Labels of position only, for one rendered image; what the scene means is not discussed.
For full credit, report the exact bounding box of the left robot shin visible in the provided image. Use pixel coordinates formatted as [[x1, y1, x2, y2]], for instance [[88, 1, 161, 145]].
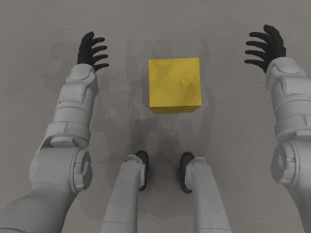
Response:
[[121, 154, 142, 166]]

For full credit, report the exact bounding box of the carton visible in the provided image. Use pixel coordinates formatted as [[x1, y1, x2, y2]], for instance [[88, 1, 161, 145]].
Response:
[[149, 57, 201, 114]]

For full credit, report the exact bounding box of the robot left hand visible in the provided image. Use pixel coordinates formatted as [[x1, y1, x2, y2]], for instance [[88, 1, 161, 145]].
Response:
[[77, 31, 109, 72]]

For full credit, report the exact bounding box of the right robot forearm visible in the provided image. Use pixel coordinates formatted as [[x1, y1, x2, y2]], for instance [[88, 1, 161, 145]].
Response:
[[264, 56, 311, 144]]

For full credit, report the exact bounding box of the left robot forearm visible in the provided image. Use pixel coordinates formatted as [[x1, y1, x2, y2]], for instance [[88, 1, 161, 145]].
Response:
[[29, 63, 99, 187]]

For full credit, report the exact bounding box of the robot right hand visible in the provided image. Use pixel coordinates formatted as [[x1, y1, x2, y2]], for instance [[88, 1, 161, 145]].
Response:
[[244, 24, 287, 74]]

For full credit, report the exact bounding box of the robot right upper arm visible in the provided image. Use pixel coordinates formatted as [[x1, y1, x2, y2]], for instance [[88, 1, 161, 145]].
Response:
[[270, 140, 311, 233]]

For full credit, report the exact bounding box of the robot left upper arm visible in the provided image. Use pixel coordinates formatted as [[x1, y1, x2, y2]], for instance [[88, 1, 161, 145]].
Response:
[[0, 147, 93, 233]]

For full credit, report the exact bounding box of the right robot thigh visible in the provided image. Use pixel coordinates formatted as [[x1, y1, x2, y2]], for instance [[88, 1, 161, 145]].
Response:
[[186, 162, 232, 233]]

